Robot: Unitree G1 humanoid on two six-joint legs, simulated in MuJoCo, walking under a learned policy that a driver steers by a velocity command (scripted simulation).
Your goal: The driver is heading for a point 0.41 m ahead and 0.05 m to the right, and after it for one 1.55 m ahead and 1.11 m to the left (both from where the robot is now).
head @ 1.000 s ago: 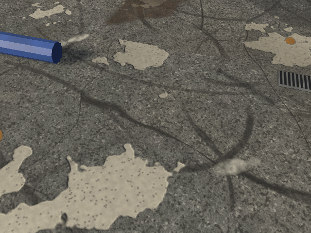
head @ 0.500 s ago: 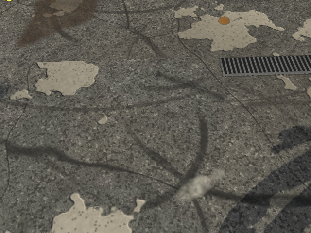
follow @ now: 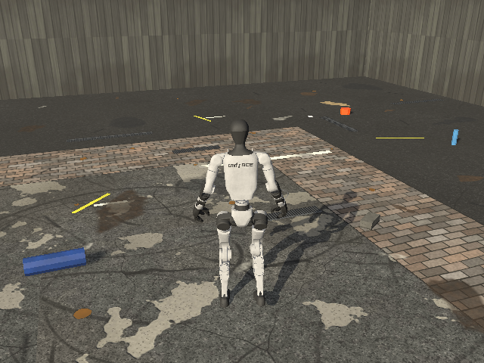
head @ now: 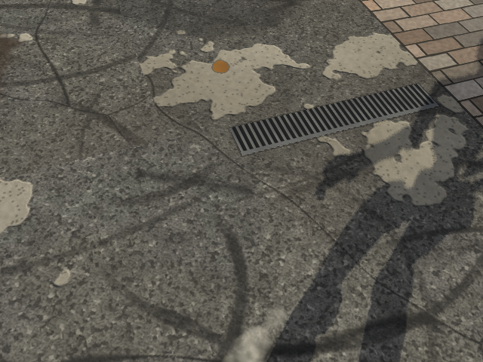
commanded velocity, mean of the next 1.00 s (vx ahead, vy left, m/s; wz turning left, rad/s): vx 0.13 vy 0.00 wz -0.36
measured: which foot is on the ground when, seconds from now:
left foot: down 0.00-0.28, up 0.30-0.72, down 0.74-1.00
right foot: up 0.00-0.28, down 0.30-1.00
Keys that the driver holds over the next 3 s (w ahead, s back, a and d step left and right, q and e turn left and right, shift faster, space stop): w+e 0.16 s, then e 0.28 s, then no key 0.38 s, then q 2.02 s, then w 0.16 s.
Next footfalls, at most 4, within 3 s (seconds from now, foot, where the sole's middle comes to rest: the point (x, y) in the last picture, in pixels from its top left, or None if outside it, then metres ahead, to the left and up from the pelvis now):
0.30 right None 0.10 -0.16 -0.77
0.74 left None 0.27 0.01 -0.77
1.50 left None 0.22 0.08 -0.77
1.96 right None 0.23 -0.14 -0.77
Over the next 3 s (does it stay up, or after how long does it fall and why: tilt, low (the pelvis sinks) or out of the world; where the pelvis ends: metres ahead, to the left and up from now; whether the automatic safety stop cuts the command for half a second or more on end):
stays up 0.15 -0.01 0.01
